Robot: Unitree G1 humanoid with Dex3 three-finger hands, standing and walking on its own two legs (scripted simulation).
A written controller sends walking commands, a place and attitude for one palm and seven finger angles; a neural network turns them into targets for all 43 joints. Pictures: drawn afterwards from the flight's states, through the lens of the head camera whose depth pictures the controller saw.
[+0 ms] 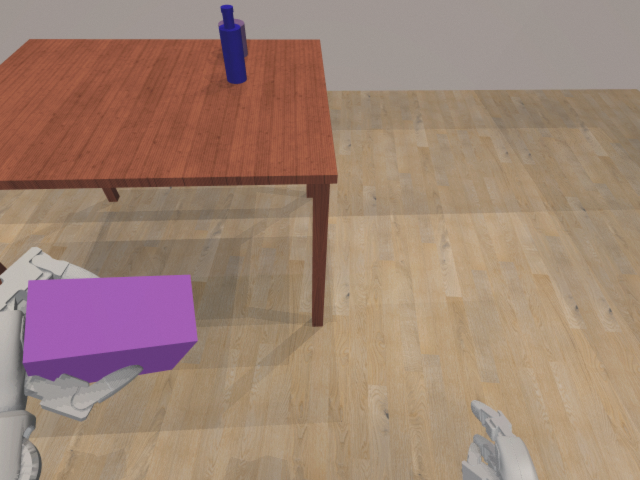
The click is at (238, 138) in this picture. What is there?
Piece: table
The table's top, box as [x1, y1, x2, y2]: [0, 39, 337, 189]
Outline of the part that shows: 0,65 0,189 336,183 337,173 319,40 246,39 248,54 244,57 247,79 239,84 232,84 226,80 220,39 29,39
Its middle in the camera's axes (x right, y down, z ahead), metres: -0.48 -0.40 +1.10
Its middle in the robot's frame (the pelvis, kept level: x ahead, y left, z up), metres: +1.06 +0.55 -0.08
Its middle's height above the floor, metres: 0.69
